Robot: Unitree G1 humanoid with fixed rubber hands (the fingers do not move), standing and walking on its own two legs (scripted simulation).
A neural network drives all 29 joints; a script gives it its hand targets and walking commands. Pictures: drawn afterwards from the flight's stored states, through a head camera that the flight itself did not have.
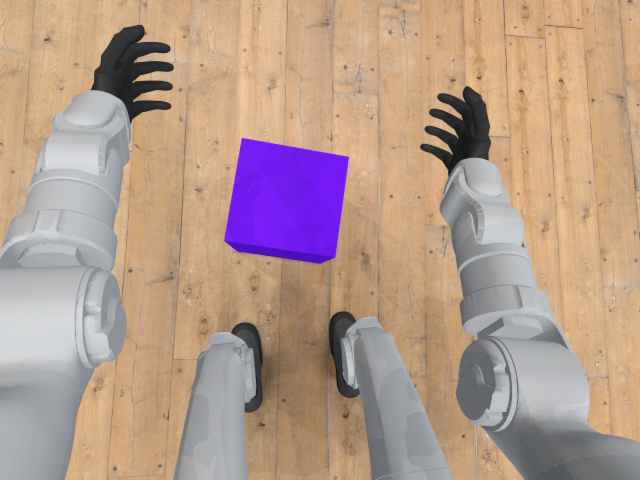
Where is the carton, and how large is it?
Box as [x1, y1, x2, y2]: [224, 138, 348, 263]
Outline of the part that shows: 242,138 224,240 236,250 244,252 318,263 334,257 348,157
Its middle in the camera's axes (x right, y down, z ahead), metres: -0.07 -0.07 +0.87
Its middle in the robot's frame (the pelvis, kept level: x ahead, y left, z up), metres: +0.49 -0.02 -0.51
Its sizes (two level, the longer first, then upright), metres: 0.210 0.200 0.250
